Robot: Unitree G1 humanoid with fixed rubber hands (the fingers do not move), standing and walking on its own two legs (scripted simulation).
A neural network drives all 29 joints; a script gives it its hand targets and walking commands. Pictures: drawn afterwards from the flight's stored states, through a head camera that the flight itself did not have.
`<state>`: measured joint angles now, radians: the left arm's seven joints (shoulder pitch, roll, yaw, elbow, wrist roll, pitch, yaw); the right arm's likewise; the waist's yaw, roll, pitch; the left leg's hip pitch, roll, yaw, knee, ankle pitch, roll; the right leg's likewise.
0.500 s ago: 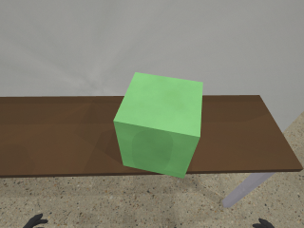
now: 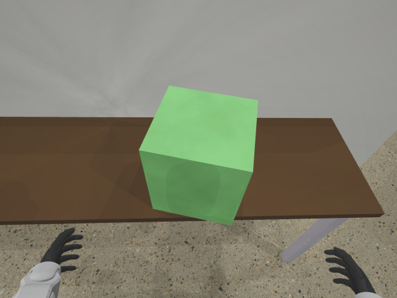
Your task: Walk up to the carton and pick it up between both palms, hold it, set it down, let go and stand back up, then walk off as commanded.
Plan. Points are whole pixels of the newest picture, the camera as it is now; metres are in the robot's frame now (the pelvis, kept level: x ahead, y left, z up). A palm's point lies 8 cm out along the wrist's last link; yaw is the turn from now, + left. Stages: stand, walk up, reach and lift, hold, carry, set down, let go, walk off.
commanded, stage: reach and lift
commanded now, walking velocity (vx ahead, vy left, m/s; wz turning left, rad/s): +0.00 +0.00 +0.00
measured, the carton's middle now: (201, 158) +0.42 -0.01 +0.00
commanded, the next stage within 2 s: none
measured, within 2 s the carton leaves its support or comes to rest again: neither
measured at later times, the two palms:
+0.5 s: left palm (44, 270) +0.18 +0.29 -0.04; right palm (325, 287) +0.15 -0.24 -0.03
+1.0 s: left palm (53, 259) +0.19 +0.27 -0.01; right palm (302, 276) +0.17 -0.19 -0.01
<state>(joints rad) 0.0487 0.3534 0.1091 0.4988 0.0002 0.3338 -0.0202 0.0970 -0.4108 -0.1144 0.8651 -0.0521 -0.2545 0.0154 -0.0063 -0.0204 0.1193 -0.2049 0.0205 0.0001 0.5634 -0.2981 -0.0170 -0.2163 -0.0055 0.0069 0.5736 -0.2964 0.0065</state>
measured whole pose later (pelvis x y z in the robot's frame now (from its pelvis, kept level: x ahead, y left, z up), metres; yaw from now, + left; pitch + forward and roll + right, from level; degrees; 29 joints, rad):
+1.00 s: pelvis +0.01 +0.02 +0.01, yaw +0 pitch -5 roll -1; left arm 0.27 0.35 0.04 0.32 -0.11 -0.13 -0.13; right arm 0.33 -0.08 0.01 0.40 0.06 -0.34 -0.15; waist -0.01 -0.03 0.10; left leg -0.08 0.02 0.01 0.40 -0.23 0.00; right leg -0.06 -0.01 0.01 0.33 -0.19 0.02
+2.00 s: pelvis +0.04 +0.02 +0.01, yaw +0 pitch -3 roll -1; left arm 0.03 0.37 0.01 0.04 -0.19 0.12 -0.13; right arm 0.20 -0.03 0.05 0.06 0.15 -0.08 -0.25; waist 0.00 -0.03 0.10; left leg -0.08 0.02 0.01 0.40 -0.27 0.00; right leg -0.05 -0.01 0.01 0.32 -0.22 0.02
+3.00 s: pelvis +0.02 +0.02 +0.01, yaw +0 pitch -3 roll -1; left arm -0.82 0.37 0.06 0.69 -0.19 0.35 -0.10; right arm -0.55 -0.07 -0.08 0.45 0.15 0.25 -0.27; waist -0.06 -0.03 0.07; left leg -0.11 0.02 0.01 0.40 -0.25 0.00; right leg -0.07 -0.01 0.01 0.31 -0.19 0.03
